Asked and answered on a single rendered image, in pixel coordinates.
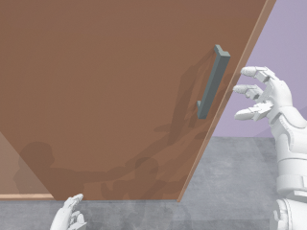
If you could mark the right robot forearm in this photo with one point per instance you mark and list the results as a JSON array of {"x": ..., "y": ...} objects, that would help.
[{"x": 289, "y": 130}]

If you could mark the right robot upper arm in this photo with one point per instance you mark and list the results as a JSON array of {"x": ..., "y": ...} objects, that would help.
[{"x": 288, "y": 215}]

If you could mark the left robot hand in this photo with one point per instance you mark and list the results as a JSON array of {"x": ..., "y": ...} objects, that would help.
[{"x": 65, "y": 220}]

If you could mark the wardrobe door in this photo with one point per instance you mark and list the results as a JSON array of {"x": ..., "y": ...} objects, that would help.
[
  {"x": 16, "y": 178},
  {"x": 99, "y": 97}
]

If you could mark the handle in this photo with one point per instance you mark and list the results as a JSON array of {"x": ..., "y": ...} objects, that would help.
[{"x": 216, "y": 75}]

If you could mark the right robot hand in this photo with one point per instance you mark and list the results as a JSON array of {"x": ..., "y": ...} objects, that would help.
[{"x": 277, "y": 94}]

